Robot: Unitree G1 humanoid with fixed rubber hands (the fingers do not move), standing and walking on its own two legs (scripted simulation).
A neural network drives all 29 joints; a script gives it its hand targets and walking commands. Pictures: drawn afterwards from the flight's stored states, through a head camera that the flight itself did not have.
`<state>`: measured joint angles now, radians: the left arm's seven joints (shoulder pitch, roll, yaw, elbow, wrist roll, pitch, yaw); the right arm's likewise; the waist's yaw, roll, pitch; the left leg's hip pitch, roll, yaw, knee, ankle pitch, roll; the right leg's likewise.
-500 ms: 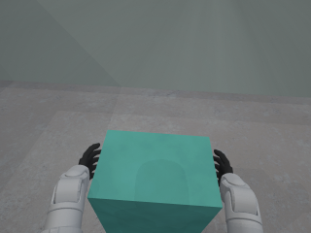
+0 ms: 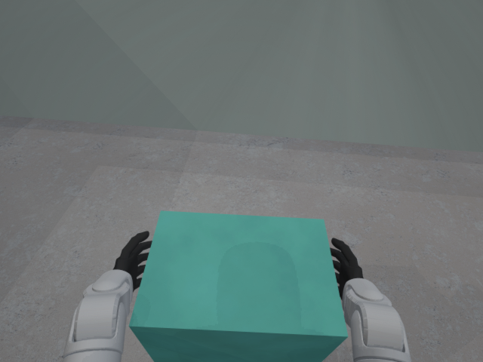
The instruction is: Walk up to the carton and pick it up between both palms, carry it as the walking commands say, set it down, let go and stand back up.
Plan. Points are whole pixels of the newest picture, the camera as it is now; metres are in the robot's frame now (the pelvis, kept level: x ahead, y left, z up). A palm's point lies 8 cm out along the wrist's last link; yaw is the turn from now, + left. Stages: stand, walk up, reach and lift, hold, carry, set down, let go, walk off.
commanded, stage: reach and lift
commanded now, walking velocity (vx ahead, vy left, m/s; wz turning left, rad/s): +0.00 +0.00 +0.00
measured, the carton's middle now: (237, 303) +0.26 +0.01 -0.04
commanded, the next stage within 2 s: hold in 0.54 s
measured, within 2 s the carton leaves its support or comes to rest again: neither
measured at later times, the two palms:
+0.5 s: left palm (126, 278) +0.26 +0.19 +0.04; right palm (351, 287) +0.26 -0.18 +0.03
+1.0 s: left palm (127, 279) +0.26 +0.18 +0.04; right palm (353, 289) +0.25 -0.18 +0.03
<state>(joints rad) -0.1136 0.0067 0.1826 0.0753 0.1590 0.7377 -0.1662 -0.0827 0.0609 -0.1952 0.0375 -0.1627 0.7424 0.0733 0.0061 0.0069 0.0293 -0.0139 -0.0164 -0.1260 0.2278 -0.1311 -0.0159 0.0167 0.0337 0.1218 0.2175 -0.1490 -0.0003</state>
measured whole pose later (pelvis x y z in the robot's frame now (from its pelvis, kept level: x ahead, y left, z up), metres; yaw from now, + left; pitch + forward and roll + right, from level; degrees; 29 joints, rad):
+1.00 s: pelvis -0.01 +0.00 +0.00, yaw +0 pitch -6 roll +0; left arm -0.14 -0.02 0.19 0.09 0.17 0.74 -0.14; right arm -0.11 0.03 -0.20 0.06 -0.17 0.74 0.10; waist 0.00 0.01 0.05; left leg -0.02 -0.02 -0.11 0.25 -0.13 -0.01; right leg 0.00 0.03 0.12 0.26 -0.16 0.00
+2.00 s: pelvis -0.03 +0.16 -0.03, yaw -5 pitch +7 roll +0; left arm -0.06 -0.01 0.15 -0.41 0.00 1.19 -0.01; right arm -0.02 0.00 -0.15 -0.46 -0.02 1.20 -0.01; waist -0.01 0.04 -0.16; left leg -0.38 -0.16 0.22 0.37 -0.14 0.23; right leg -0.47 -0.05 -0.10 0.85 -0.46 0.01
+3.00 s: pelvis -0.14 +0.47 -0.03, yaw -3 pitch +3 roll +2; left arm -0.03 -0.04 0.16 -0.45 0.05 1.20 -0.02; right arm -0.06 -0.02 -0.14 -0.41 0.00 1.19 0.00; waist 0.01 0.00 -0.09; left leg -0.37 0.06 0.06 0.61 -0.33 -0.04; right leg -0.44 -0.20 -0.12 0.60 -0.21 0.07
